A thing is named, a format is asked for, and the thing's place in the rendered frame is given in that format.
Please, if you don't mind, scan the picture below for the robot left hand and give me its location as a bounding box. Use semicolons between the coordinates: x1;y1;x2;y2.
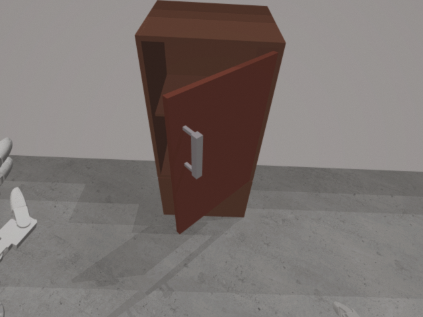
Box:
0;137;37;262

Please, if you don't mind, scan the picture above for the robot right hand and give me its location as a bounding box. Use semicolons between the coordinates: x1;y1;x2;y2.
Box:
332;301;359;317

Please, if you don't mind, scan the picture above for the handle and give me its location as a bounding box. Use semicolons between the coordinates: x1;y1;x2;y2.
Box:
182;125;203;179

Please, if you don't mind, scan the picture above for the cupboard door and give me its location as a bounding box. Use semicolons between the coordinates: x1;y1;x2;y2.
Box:
163;51;278;234

